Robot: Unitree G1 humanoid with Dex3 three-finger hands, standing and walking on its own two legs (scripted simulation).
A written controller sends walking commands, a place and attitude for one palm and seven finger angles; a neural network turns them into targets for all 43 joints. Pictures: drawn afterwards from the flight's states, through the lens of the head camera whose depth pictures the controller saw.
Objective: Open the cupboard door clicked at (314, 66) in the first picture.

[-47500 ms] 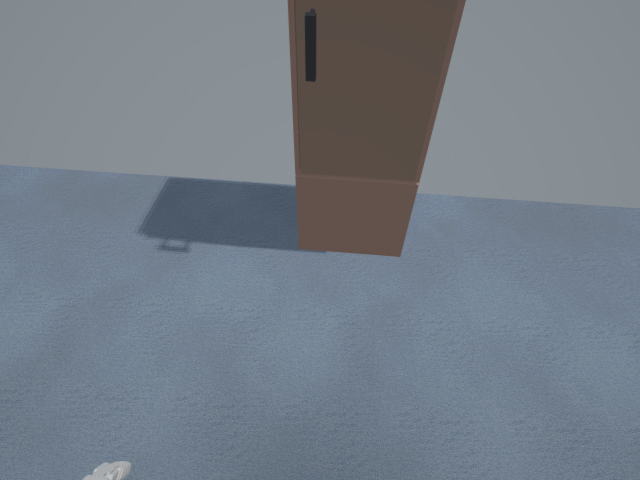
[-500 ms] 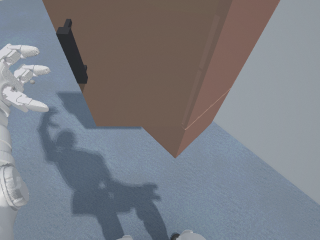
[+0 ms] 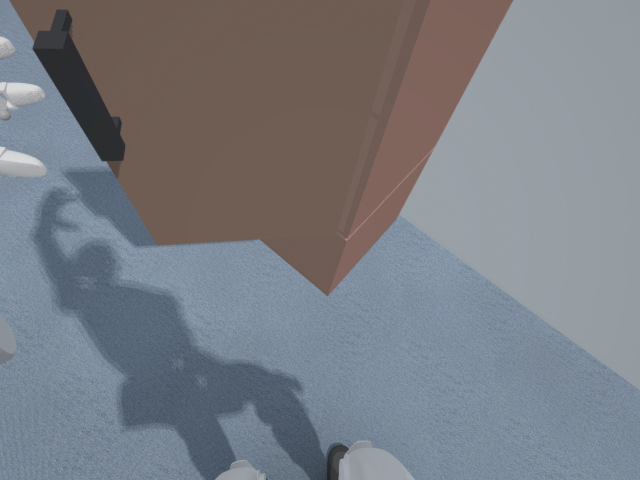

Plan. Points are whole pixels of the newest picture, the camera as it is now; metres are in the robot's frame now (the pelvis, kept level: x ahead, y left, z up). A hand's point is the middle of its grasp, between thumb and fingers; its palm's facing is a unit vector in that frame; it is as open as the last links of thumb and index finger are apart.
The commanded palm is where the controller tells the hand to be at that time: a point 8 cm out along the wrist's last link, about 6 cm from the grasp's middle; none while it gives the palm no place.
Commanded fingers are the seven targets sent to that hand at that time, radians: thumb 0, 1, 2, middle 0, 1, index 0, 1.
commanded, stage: move the hooked fingers beside the handle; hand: left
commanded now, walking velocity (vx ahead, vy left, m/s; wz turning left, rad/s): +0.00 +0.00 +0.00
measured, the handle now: (90, 92) +0.54 +0.23 +0.11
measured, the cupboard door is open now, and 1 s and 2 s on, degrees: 47 47 47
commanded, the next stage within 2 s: slide the fingers in behind the handle in 0.86 s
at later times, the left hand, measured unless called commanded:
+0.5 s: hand (10, 126) +0.49 +0.30 +0.11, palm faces +0.03 -1.00 +0.01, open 14.0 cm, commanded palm +0.47 +0.34 +0.11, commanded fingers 0.00 -0.50 0.30 -0.30 -1.20 -0.30 -1.20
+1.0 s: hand (1, 123) +0.49 +0.30 +0.12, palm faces +0.04 -1.00 -0.01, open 14.0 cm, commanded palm +0.47 +0.34 +0.11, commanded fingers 0.00 -0.50 0.30 -0.30 -1.20 -0.30 -1.20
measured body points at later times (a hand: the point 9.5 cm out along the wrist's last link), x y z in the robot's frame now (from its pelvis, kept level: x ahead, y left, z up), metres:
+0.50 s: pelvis +0.01 +0.00 +0.00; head +0.14 +0.03 +0.43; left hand +0.48 +0.35 +0.12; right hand +0.02 -0.28 -0.10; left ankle -0.03 +0.08 -0.71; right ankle +0.01 -0.13 -0.71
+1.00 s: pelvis +0.00 +0.00 +0.00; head +0.13 +0.02 +0.43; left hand +0.48 +0.35 +0.13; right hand +0.00 -0.28 -0.10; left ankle -0.03 +0.08 -0.71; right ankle +0.01 -0.13 -0.71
